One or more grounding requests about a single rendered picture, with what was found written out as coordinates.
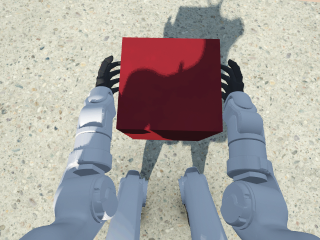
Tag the right robot hand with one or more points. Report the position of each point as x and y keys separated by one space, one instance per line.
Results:
x=234 y=80

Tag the left robot upper arm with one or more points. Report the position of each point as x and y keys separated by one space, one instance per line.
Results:
x=81 y=206

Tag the right robot thigh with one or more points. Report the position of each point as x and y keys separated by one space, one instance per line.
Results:
x=204 y=220

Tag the right robot forearm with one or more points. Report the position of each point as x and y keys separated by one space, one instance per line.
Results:
x=246 y=142

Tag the robot left shin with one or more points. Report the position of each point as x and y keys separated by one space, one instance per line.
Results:
x=130 y=172

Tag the carton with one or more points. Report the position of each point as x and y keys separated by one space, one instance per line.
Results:
x=170 y=89

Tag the right robot upper arm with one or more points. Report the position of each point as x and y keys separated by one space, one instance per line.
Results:
x=258 y=212

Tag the left robot hand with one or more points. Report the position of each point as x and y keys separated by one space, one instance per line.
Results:
x=104 y=74

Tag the left robot forearm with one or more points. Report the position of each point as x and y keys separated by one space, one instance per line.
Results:
x=91 y=154

